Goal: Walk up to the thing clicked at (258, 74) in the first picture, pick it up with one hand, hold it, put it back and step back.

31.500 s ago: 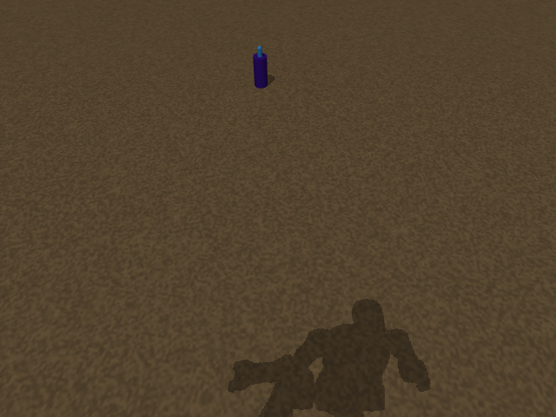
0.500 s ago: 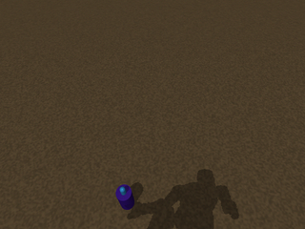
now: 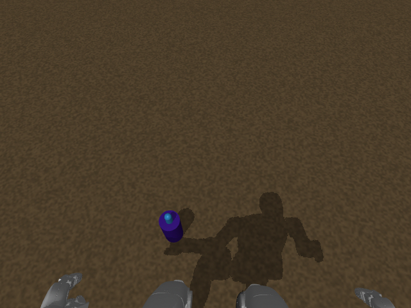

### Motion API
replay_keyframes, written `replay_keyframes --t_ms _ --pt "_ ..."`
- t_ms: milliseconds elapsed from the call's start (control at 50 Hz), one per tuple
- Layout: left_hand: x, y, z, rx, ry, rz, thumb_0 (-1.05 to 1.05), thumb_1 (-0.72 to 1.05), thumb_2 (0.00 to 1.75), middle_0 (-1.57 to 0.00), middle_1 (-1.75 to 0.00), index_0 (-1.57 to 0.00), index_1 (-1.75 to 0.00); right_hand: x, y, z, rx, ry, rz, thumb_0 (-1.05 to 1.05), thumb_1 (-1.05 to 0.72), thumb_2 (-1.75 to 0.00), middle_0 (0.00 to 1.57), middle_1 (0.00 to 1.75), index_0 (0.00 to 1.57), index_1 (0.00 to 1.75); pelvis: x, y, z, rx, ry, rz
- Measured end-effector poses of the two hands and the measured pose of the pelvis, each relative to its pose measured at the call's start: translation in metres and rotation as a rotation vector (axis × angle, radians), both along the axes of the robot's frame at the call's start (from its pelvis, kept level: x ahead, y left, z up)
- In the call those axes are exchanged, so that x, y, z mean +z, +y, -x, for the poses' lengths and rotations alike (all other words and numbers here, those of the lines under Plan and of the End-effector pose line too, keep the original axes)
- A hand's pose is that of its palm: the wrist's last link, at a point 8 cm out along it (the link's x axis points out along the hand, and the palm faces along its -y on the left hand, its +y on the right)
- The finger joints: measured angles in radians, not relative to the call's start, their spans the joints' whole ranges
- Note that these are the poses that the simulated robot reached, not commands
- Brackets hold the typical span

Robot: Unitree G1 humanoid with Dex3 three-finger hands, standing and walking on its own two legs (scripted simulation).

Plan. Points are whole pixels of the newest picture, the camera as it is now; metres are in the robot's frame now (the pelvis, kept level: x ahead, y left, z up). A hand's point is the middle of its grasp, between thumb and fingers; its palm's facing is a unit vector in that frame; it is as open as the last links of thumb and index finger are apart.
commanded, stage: step back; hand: left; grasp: from the side
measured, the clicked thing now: (171, 225) +0.43 +0.16 -0.63
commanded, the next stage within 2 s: none
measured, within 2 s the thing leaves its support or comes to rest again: neither
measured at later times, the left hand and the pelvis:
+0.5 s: hand out of the picture +0.02 +0.27 -0.15, palm faces -0.09 -0.91 -0.40, open 7.4 cm; pelvis -0.10 +0.01 -0.01, yaw -4 degrees
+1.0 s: hand out of the picture -0.13 +0.30 -0.15, palm faces -0.01 -0.93 -0.37, open 7.4 cm; pelvis -0.24 +0.04 +0.00, yaw -2 degrees
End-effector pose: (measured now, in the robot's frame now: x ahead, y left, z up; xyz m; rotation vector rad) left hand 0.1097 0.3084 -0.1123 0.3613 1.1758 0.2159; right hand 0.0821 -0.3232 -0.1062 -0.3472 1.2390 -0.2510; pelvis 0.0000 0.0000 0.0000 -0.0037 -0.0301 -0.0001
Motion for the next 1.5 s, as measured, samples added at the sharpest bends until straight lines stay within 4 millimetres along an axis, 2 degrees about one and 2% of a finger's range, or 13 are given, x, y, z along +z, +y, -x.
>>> replay_keyframes --t_ms 120,220,360,500,580,680,820,960,1120,1220,1320,1420,1500 --pt "-0.015 0.021 -0.013 -0.017 -0.078 0.011 0.01 0.91 0.9 -0.21 -0.3 -0.21 -0.3 0.0 0.02 0.044 0.02 0.05 0.046 0.0 -0.9 -0.9 0.2 0.3 0.2 0.3 -0.012 0.021 0.022 0.011 0.004 0.005" --pt "-0.01 0.019 0.003 -0.036 -0.058 0.026 0.01 0.91 0.9 -0.2 -0.3 -0.2 -0.3 0.007 0.035 0.072 0.001 0.067 0.04 0.01 -0.9 -0.9 0.2 0.3 0.2 0.3 -0.001 0.026 0.038 -0.005 0.014 0.012" --pt "-0.007 0.016 0.046 -0.071 0.008 0.013 0.01 0.91 0.9 -0.21 -0.3 -0.21 -0.3 0.001 0.042 0.087 -0.015 -0.033 0.012 0.01 -0.9 -0.9 0.2 0.3 0.2 0.3 -0.001 0.026 0.066 -0.051 0.007 0.009" --pt "-0.001 0.004 0.093 -0.078 -0.004 -0.017 0.01 0.91 0.9 -0.21 -0.3 -0.21 -0.3 -0.019 0.025 0.108 -0.023 -0.078 -0.023 0.01 -0.9 -0.9 0.2 0.3 0.21 0.3 -0.011 0.013 0.103 -0.064 -0.012 0.023" --pt "0.013 0.001 0.123 -0.057 -0.013 -0.015 0.01 0.91 0.9 -0.21 -0.3 -0.21 -0.3 -0.013 0.022 0.124 -0.023 -0.069 -0.03 0.01 -0.9 -0.9 0.2 0.3 0.2 0.3 -0.002 0.011 0.12 -0.067 -0.012 -0.016" --pt "0.021 0.006 0.143 -0.042 -0.058 -0.025 0.01 0.9 0.9 -0.21 -0.3 -0.21 -0.3 -0.006 0.021 0.15 0.015 -0.048 -0.007 0.01 -0.9 -0.9 0.2 0.3 0.2 0.3 0.002 0.016 0.144 -0.042 0.001 -0.022" --pt "0.003 0.028 0.174 -0.033 -0.121 0.0 0.01 0.9 0.9 -0.21 -0.3 -0.21 -0.3 -0.004 0.036 0.187 0.07 -0.032 0.038 0.01 -0.9 -0.9 0.2 0.3 0.2 0.3 -0.011 0.032 0.19 0.003 -0.015 -0.02" --pt "-0.001 0.036 0.229 -0.004 -0.054 0.023 0.01 0.91 0.9 -0.21 -0.3 -0.21 -0.3 0.017 0.051 0.228 0.07 -0.061 0.035 0.01 -0.9 -0.9 0.2 0.3 0.2 0.3 0.002 0.036 0.23 -0.02 -0.012 0.018" --pt "-0.004 0.033 0.303 -0.032 0.035 0.003 0.01 0.91 0.9 -0.21 -0.3 -0.2 -0.3 0.02 0.04 0.263 0.06 -0.158 0.041 0.01 -0.9 -0.9 0.2 0.3 0.21 0.3 -0.001 0.027 0.285 -0.078 -0.006 0.021" --pt "-0.006 0.017 0.351 -0.044 0.049 -0.019 0.01 0.91 0.9 -0.2 -0.3 -0.2 -0.3 0.0 0.016 0.3 0.039 -0.177 0.026 0.01 -0.9 -0.9 0.2 0.3 0.21 0.3 -0.014 0.012 0.328 -0.09 -0.015 0.033" --pt "0.011 0.005 0.399 -0.023 0.057 -0.025 0.01 0.91 0.9 -0.21 -0.3 -0.21 -0.3 -0.003 0.008 0.35 -0.004 -0.122 0.002 0.01 -0.9 -0.9 0.2 0.3 0.2 0.3 -0.003 0.007 0.358 -0.084 -0.017 -0.02" --pt "0.02 0.008 0.411 -0.033 0.005 -0.053 0.01 0.9 0.9 -0.21 -0.31 -0.21 -0.3 -0.007 0.009 0.403 0.008 -0.05 -0.001 0.01 -0.9 -0.9 0.2 0.3 0.2 0.3 0.0 0.007 0.387 -0.05 -0.002 -0.032" --pt "0.014 0.016 0.414 -0.039 -0.075 -0.049 0.01 0.9 0.9 -0.21 -0.31 -0.21 -0.3 -0.013 0.017 0.439 0.035 0.006 0.01 0.01 -0.9 -0.9 0.2 0.3 0.2 0.3 -0.009 0.012 0.416 -0.007 0.001 -0.017"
